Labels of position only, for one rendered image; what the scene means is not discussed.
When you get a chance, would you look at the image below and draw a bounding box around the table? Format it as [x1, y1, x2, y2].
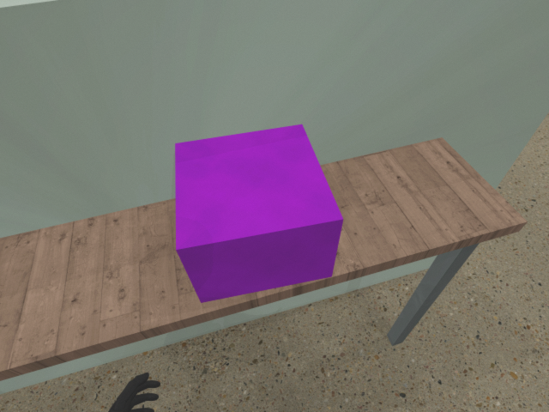
[0, 137, 527, 381]

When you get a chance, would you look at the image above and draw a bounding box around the carton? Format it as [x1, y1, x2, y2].
[175, 124, 343, 303]

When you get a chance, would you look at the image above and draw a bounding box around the left robot hand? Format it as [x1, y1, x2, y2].
[108, 373, 160, 412]

